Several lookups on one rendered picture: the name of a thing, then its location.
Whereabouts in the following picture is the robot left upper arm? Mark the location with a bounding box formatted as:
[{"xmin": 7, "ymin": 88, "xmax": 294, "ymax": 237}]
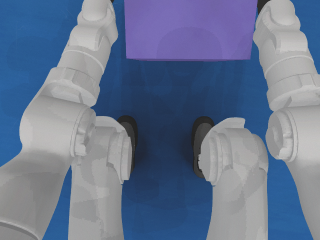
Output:
[{"xmin": 0, "ymin": 95, "xmax": 96, "ymax": 240}]

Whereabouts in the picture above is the robot right thigh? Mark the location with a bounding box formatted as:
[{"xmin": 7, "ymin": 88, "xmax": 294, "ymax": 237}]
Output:
[{"xmin": 202, "ymin": 128, "xmax": 268, "ymax": 240}]

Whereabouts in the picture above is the left robot forearm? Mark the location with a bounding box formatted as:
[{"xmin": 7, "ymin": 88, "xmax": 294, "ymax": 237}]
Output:
[{"xmin": 19, "ymin": 0, "xmax": 118, "ymax": 143}]

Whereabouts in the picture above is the robot right hand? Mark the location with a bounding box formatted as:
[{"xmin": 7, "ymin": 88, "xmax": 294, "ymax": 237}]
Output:
[{"xmin": 257, "ymin": 0, "xmax": 271, "ymax": 15}]

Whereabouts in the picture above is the robot right upper arm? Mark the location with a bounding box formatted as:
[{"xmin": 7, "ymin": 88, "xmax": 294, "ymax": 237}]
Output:
[{"xmin": 265, "ymin": 105, "xmax": 320, "ymax": 240}]

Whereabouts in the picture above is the robot right shin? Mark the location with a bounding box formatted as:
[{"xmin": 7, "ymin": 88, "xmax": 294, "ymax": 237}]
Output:
[{"xmin": 198, "ymin": 117, "xmax": 269, "ymax": 176}]

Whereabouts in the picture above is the right robot forearm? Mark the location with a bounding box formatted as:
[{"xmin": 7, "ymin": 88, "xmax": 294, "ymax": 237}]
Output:
[{"xmin": 253, "ymin": 0, "xmax": 320, "ymax": 112}]

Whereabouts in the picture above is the carton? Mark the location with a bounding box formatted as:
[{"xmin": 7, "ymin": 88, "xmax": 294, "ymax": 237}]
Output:
[{"xmin": 124, "ymin": 0, "xmax": 258, "ymax": 62}]

